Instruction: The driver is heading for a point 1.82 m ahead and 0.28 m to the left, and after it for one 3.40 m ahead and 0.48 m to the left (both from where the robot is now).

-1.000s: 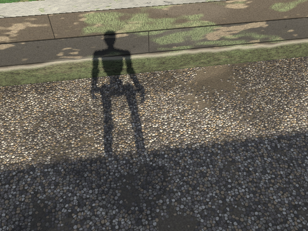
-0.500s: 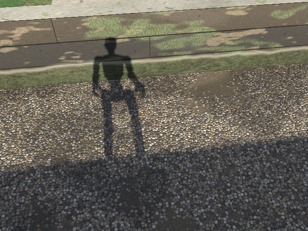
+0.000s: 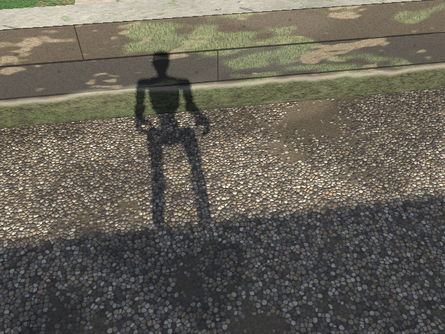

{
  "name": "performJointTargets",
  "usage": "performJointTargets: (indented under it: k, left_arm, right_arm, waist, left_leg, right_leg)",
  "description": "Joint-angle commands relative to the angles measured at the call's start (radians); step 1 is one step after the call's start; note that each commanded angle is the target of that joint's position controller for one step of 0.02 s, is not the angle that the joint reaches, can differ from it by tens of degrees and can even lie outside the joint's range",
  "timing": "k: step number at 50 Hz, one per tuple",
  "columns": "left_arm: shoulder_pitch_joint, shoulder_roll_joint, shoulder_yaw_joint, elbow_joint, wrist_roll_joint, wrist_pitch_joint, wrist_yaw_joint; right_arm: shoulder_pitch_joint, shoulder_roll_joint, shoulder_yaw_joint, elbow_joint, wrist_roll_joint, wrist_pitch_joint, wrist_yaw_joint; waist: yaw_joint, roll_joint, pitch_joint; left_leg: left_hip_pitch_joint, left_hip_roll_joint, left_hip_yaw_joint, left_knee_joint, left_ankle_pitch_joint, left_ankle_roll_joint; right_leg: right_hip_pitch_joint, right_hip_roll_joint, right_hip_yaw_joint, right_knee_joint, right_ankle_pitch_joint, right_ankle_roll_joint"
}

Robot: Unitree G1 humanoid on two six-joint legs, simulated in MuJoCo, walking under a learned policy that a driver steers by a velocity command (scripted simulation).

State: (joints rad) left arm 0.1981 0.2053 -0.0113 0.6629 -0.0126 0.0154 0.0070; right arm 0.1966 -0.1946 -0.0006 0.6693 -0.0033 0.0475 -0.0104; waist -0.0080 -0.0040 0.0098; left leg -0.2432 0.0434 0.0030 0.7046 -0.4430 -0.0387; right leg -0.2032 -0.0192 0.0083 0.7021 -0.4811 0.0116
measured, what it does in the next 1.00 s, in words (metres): stands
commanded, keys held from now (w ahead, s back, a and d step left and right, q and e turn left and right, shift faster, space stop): w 0.96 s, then no key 0.04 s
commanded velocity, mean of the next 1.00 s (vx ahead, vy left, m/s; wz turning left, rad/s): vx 0.50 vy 0.00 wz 0.00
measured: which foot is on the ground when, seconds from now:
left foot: down 0.00-1.00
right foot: down 0.00-1.00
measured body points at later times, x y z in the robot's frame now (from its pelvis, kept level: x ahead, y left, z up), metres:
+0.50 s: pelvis +0.00 +0.00 +0.00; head +0.00 +0.00 +0.45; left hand +0.16 +0.23 -0.09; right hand +0.15 -0.22 -0.10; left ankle -0.04 +0.14 -0.72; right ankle -0.06 -0.13 -0.72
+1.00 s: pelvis +0.00 +0.00 +0.00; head +0.00 +0.00 +0.45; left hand +0.15 +0.23 -0.10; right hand +0.14 -0.23 -0.11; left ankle -0.04 +0.14 -0.72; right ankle -0.06 -0.13 -0.72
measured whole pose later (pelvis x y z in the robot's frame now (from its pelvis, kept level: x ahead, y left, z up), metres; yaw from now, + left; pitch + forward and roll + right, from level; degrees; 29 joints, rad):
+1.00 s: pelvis +0.00 +0.00 +0.00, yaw +0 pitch -1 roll +0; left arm 0.21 0.19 -0.02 0.63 -0.01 0.01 0.01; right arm 0.22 -0.19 0.00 0.65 0.00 0.05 -0.01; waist -0.01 0.00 0.00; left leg -0.27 0.04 0.00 0.73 -0.46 -0.03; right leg -0.22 -0.03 0.00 0.73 -0.49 0.02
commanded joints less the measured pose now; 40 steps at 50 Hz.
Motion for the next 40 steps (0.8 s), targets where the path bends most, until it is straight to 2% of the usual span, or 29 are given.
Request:
performJointTargets:
  k: [1,16,17,18,26,27,28,32,40]
  left_arm:
    - [-0.029,0.085,0.021,-0.087,-0.001,-0.016,0.003]
    - [-0.036,0.075,0.015,-0.116,0.0,-0.012,0.0]
    - [-0.048,0.087,0.021,-0.116,-0.009,-0.008,-0.006]
    - [-0.055,0.084,0.02,-0.121,-0.009,-0.004,-0.008]
    - [-0.048,0.081,0.021,-0.12,-0.004,-0.009,-0.01]
    - [-0.034,0.07,0.015,-0.12,0.005,-0.014,-0.004]
    - [-0.028,0.073,0.016,-0.117,0.005,-0.018,-0.002]
    - [-0.028,0.077,0.018,-0.119,0.0,-0.021,-0.002]
    - [-0.019,0.079,0.018,-0.118,0.0,-0.018,0.001]
  right_arm:
    - [-0.015,-0.088,-0.025,-0.078,0.0,-0.009,-0.002]
    - [-0.017,-0.081,-0.02,-0.099,-0.001,-0.009,0.001]
    - [-0.042,-0.071,-0.016,-0.111,0.016,-0.016,0.004]
    - [-0.054,-0.072,-0.015,-0.117,0.017,-0.019,0.007]
    - [-0.044,-0.077,-0.016,-0.122,0.013,-0.027,0.008]
    - [-0.019,-0.085,-0.02,-0.111,-0.004,-0.02,0.005]
    - [-0.01,-0.083,-0.02,-0.109,-0.005,-0.017,0.003]
    - [-0.023,-0.08,-0.022,-0.112,0.0,-0.013,0.004]
    - [-0.017,-0.081,-0.023,-0.106,0.0,-0.015,0.003]
  waist:
    - [-0.005,-0.003,-0.06]
    - [-0.002,-0.003,-0.047]
    - [0.004,-0.022,-0.054]
    - [0.005,-0.016,-0.044]
    - [0.002,0.009,-0.043]
    - [-0.005,0.026,-0.04]
    - [-0.005,0.02,-0.047]
    - [-0.004,0.004,-0.054]
    - [-0.002,-0.001,-0.057]
  left_leg:
    - [0.08,-0.035,0.038,-0.046,0.465,0.055]
    - [0.046,-0.04,0.039,-0.052,0.396,0.045]
    - [0.04,-0.039,0.035,-0.062,0.342,0.048]
    - [0.031,-0.041,0.036,-0.066,0.327,0.047]
    - [0.052,-0.033,0.024,-0.07,0.362,0.056]
    - [0.059,-0.033,0.028,-0.059,0.41,0.054]
    - [0.067,-0.031,0.026,-0.056,0.423,0.055]
    - [0.063,-0.034,0.028,-0.049,0.419,0.055]
    - [0.053,-0.039,0.033,-0.04,0.423,0.051]
  right_leg:
    - [-0.056,0.02,-0.036,-0.082,0.493,-0.038]
    - [-0.067,0.016,-0.033,-0.092,0.426,-0.037]
    - [-0.064,0.015,-0.029,-0.103,0.382,-0.037]
    - [-0.068,0.013,-0.025,-0.111,0.368,-0.037]
    - [-0.081,0.02,-0.03,-0.104,0.357,-0.034]
    - [-0.083,0.02,-0.032,-0.095,0.391,-0.034]
    - [-0.083,0.021,-0.036,-0.089,0.4,-0.033]
    - [-0.079,0.018,-0.039,-0.086,0.418,-0.032]
    - [-0.07,0.015,-0.041,-0.078,0.441,-0.034]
